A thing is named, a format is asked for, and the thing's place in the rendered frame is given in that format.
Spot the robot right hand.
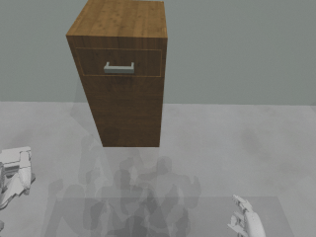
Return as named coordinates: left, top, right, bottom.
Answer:
left=227, top=195, right=266, bottom=237

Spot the cabinet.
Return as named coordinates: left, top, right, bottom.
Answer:
left=66, top=0, right=168, bottom=147

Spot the handle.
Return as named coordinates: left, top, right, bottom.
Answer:
left=104, top=62, right=134, bottom=74

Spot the drawer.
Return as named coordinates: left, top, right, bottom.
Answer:
left=76, top=47, right=161, bottom=76

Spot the robot left hand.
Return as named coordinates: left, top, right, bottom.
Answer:
left=0, top=146, right=37, bottom=211

